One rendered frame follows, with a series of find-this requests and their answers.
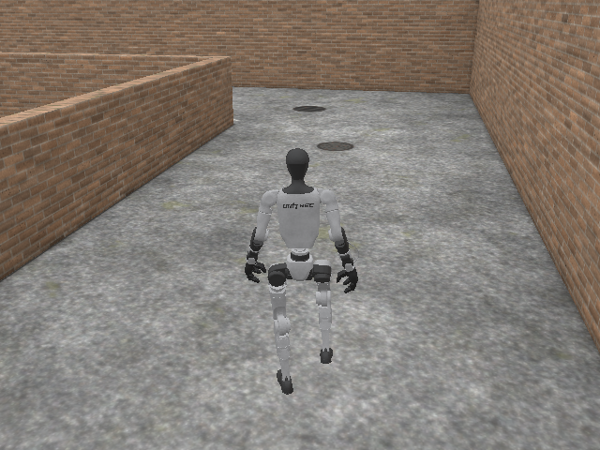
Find robot left hand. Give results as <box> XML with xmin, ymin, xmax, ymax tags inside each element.
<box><xmin>245</xmin><ymin>262</ymin><xmax>266</xmax><ymax>283</ymax></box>

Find robot left forearm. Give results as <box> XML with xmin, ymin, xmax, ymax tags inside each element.
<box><xmin>246</xmin><ymin>227</ymin><xmax>263</xmax><ymax>264</ymax></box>

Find left robot thigh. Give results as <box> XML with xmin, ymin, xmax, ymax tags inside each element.
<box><xmin>268</xmin><ymin>263</ymin><xmax>291</xmax><ymax>336</ymax></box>

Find robot right hand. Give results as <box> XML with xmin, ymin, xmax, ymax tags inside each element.
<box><xmin>337</xmin><ymin>267</ymin><xmax>358</xmax><ymax>293</ymax></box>

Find robot head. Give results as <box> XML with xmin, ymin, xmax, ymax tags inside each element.
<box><xmin>282</xmin><ymin>148</ymin><xmax>314</xmax><ymax>194</ymax></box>

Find robot left upper arm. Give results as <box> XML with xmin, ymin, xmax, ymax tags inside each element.
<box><xmin>254</xmin><ymin>189</ymin><xmax>278</xmax><ymax>242</ymax></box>

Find robot right forearm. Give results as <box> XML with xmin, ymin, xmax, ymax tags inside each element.
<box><xmin>335</xmin><ymin>227</ymin><xmax>355</xmax><ymax>272</ymax></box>

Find robot right upper arm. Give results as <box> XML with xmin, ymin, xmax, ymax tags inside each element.
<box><xmin>318</xmin><ymin>188</ymin><xmax>344</xmax><ymax>242</ymax></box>

